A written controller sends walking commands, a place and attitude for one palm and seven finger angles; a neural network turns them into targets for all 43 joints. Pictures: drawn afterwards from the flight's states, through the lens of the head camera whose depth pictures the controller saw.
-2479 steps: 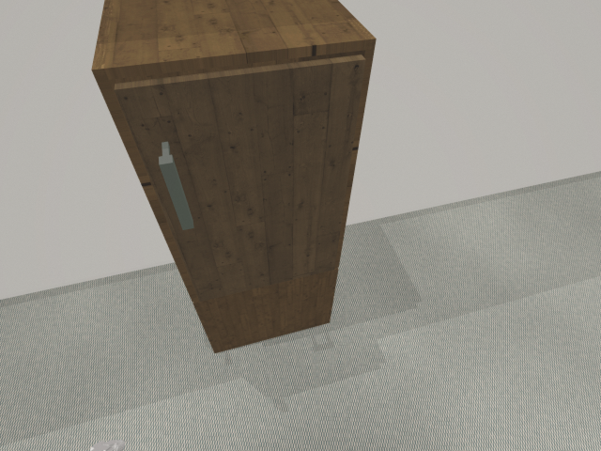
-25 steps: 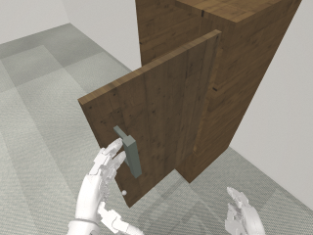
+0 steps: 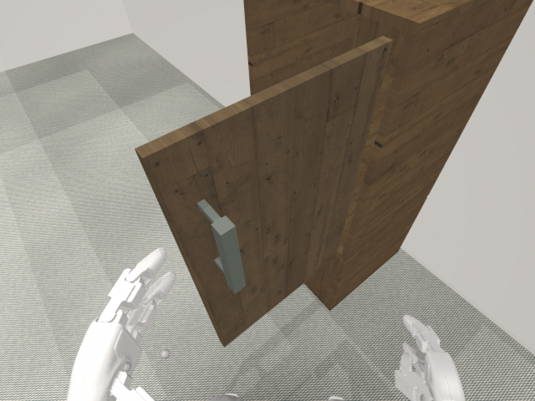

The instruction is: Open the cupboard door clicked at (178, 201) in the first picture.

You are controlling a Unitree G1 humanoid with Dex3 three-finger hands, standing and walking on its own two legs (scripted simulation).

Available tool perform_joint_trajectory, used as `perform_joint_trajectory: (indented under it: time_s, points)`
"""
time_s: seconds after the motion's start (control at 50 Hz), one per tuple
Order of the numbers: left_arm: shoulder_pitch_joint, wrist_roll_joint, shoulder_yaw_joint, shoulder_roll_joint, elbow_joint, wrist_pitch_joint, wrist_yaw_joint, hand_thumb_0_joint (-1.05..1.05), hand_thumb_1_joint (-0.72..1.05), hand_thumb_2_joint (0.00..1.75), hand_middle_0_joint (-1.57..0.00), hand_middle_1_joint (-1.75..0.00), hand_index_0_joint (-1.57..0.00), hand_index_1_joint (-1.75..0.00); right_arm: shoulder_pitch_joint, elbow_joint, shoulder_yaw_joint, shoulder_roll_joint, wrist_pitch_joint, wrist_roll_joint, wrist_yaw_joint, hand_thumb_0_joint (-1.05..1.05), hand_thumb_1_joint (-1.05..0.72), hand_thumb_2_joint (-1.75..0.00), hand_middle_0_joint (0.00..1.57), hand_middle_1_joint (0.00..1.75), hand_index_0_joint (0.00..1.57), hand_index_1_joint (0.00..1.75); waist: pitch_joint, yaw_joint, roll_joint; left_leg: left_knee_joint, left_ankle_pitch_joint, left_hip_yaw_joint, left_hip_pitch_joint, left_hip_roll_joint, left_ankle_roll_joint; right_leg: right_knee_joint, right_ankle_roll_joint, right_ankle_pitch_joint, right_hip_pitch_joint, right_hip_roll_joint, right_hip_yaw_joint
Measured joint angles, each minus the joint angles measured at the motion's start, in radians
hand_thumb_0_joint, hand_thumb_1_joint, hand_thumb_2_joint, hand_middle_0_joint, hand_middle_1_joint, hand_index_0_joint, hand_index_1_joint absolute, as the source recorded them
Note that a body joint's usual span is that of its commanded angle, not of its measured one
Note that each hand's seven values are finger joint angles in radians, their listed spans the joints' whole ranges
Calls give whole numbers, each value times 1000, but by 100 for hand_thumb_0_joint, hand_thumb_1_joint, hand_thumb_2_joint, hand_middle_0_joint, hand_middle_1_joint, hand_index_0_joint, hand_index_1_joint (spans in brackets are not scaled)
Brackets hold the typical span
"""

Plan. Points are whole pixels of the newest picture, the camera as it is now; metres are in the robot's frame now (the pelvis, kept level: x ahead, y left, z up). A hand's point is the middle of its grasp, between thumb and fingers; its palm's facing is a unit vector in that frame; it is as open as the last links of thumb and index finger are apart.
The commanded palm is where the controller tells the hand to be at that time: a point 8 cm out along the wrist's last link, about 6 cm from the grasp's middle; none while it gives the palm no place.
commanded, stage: draw the hand back to the body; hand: left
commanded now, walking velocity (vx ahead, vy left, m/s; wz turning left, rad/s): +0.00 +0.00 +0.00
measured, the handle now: (222, 249) +0.30 +0.09 +0.10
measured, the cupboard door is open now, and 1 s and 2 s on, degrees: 91 91 91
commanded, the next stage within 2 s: step back with the hand held close in 1.66 s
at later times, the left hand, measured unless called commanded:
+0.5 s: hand (117, 330) +0.17 +0.17 +0.14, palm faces -0.04 -1.00 -0.09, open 16.3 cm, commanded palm +0.14 +0.24 +0.15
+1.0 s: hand (34, 268) +0.21 +0.26 +0.19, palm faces +0.32 -0.86 -0.39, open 12.5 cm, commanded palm +0.16 +0.30 +0.21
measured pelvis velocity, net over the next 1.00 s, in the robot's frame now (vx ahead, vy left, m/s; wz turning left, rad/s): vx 0.03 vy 0.04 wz -0.02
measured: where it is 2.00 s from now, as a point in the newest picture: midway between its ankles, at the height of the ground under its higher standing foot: outside the picture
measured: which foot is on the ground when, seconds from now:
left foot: down 0.00-1.00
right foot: down 0.00-1.00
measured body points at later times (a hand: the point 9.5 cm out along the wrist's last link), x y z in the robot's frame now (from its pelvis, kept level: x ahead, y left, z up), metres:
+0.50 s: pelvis +0.01 +0.02 +0.02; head +0.01 +0.01 +0.47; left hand +0.17 +0.23 +0.14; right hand +0.19 -0.20 -0.04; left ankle +0.00 +0.12 -0.67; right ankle +0.02 -0.10 -0.67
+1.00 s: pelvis +0.03 +0.04 +0.05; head +0.02 +0.02 +0.50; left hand +0.19 +0.30 +0.21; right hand +0.20 -0.18 -0.02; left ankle +0.00 +0.13 -0.67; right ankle +0.02 -0.10 -0.67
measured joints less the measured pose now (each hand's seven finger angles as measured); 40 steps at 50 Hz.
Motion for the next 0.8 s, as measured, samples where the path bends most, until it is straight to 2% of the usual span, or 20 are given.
perform_joint_trajectory:
  time_s: [0.1,0.18,0.24,0.3,0.4,0.6,0.64,0.68,0.74,0.8]
  points:
    - [-10,3,-25,-5,-12,-4,-3,-1,-50,30,-15,-30,-15,-30,2,-5,1,-6,-15,2,-2,2,-90,-90,20,30,20,30,1,-4,1,14,-2,-3,-10,-1,6,3,5,3,-4,-1,-2]
    - [-24,22,-34,10,-33,20,12,-1,-50,30,-15,-30,-15,-30,5,-10,1,-1,-14,4,-2,2,-90,-90,20,30,20,30,1,-5,-1,16,-4,3,-6,-3,12,2,10,6,-1,-2,4]
    - [-30,24,-8,34,-52,44,28,-1,-50,30,-16,-30,-15,-30,9,-9,5,6,-8,8,-5,2,-90,-90,20,30,20,30,-3,-6,1,6,-2,8,9,-3,15,-9,14,10,14,-2,8]
    - [-37,3,34,46,-60,65,35,-1,-50,30,-16,-30,-15,-30,13,1,15,9,-8,14,-9,2,-90,-90,20,30,20,30,-6,-6,5,-12,2,10,33,-3,19,-30,18,16,38,-1,11]
    - [-41,-34,79,47,-66,106,8,-1,-50,30,-15,-30,-15,-30,19,22,31,4,-24,20,-15,2,-90,-90,20,30,20,30,-10,-3,11,-48,12,9,75,-5,25,-76,26,32,87,-1,9]
    - [-73,-65,141,87,-77,179,-36,-1,-47,32,-16,-30,-15,-30,3,54,42,-8,-66,26,-20,2,-90,-90,20,30,20,30,0,6,8,-110,30,10,148,-10,34,-152,37,57,168,-2,9]
    - [-80,8,143,119,-99,201,38,-1,-44,33,-16,-30,-15,-30,7,57,40,-2,-66,14,-33,2,-90,-90,20,30,20,30,0,21,2,-132,36,17,170,-8,34,-172,38,64,186,0,16]
    - [-71,60,154,137,-123,216,121,-1,-39,35,-16,-30,-16,-30,5,61,42,3,-61,4,-43,2,-90,-90,20,30,20,30,3,23,-1,-160,45,21,195,-7,35,-201,39,75,210,2,20]
    - [-64,106,164,128,-134,228,202,-1,-31,38,-16,-30,-16,-30,3,67,43,6,-53,-4,-46,2,-90,-90,20,30,20,30,18,21,2,-202,61,25,234,-10,37,-246,43,93,250,2,23]
    - [-66,132,165,120,-126,234,245,-1,-22,42,-17,-30,-16,-30,1,84,43,5,-46,-10,-45,2,-90,-90,20,30,20,30,32,25,4,-247,78,31,274,-15,41,-288,47,109,287,-1,29]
